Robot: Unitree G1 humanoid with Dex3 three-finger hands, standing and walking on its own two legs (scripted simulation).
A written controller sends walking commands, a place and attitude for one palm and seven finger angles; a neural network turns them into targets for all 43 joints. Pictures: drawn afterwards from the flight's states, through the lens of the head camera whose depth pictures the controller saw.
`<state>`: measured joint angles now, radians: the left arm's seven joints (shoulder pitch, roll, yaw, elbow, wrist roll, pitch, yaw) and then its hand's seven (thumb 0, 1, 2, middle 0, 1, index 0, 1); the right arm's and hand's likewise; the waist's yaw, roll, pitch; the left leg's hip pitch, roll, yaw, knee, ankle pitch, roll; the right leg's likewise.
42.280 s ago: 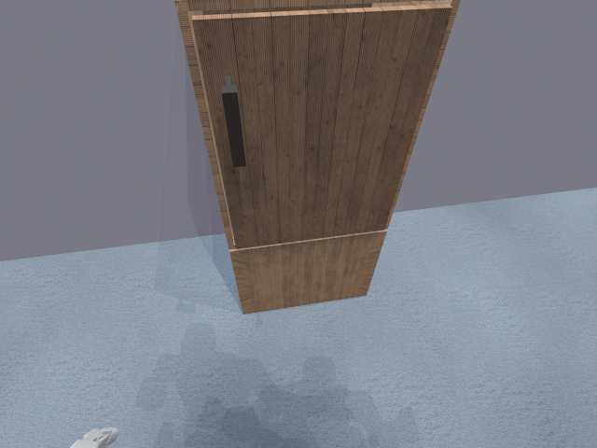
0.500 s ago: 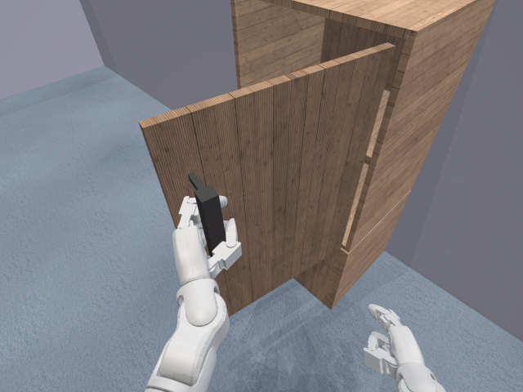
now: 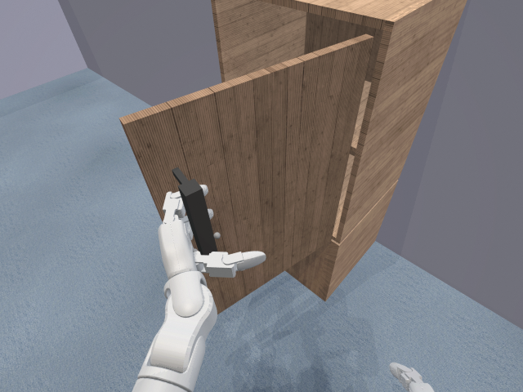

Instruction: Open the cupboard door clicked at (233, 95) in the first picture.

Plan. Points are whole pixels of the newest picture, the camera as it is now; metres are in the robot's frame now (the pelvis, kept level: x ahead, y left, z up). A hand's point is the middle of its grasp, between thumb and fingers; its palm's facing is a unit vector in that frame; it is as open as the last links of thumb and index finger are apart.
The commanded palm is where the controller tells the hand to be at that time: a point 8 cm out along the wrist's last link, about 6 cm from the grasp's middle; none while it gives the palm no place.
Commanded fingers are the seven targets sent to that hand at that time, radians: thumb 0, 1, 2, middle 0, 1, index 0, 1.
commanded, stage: open thumb and fingers to let go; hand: left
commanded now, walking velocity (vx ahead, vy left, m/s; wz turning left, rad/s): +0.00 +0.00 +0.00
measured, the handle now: (193, 214) +0.36 +0.13 +0.10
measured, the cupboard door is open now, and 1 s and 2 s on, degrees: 78 78 78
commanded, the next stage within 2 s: slide the hand sideways off the handle in 0.22 s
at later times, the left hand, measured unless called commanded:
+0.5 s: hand (205, 257) +0.28 +0.10 +0.10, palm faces -0.07 -0.99 -0.08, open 16.0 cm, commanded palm +0.27 +0.14 +0.10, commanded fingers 0.00 -0.50 0.30 -0.15 -0.30 -0.15 -0.30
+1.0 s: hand (189, 269) +0.27 +0.12 +0.09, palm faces -0.09 -1.00 -0.02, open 16.1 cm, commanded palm +0.24 +0.19 +0.10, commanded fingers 0.00 -0.50 0.30 -0.15 -0.30 -0.15 -0.30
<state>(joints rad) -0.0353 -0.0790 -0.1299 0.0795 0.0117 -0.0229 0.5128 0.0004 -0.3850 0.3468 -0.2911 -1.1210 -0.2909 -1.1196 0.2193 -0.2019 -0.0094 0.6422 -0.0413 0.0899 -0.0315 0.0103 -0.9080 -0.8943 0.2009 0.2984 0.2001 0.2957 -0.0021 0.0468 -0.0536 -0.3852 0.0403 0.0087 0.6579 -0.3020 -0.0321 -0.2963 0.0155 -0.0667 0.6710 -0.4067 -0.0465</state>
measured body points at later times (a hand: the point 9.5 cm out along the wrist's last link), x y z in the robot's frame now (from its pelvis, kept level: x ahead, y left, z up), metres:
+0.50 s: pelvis -0.01 +0.01 +0.00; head -0.02 +0.00 +0.45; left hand +0.28 +0.15 +0.10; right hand +0.17 -0.19 -0.10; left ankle +0.02 +0.14 -0.72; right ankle -0.03 -0.08 -0.72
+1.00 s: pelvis +0.00 +0.01 +0.00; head +0.00 -0.01 +0.45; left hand +0.26 +0.17 +0.10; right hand +0.17 -0.21 -0.09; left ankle +0.02 +0.14 -0.72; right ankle -0.03 -0.08 -0.72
